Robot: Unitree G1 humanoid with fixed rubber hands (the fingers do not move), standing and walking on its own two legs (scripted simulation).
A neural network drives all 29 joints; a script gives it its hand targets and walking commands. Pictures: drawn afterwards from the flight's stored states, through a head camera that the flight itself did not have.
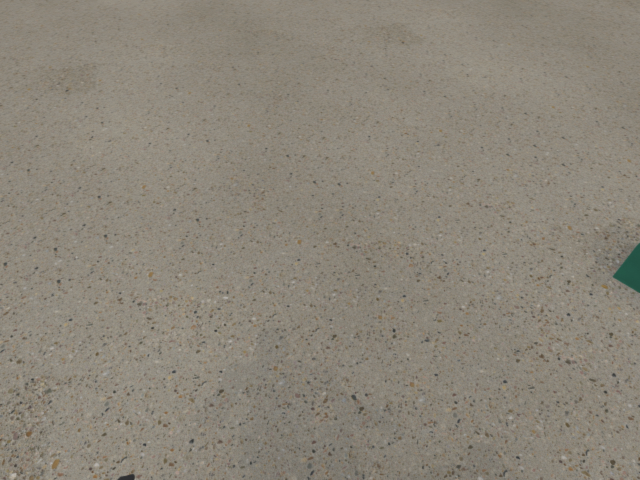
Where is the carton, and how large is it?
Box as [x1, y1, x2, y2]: [613, 243, 639, 292]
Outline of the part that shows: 639,243 613,275 613,277 639,292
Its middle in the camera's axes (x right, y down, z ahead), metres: +1.32 +0.05 +1.43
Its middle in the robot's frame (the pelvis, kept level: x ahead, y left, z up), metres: +0.98 -1.29 -0.65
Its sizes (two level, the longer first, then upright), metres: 0.242 0.221 0.268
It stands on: the floor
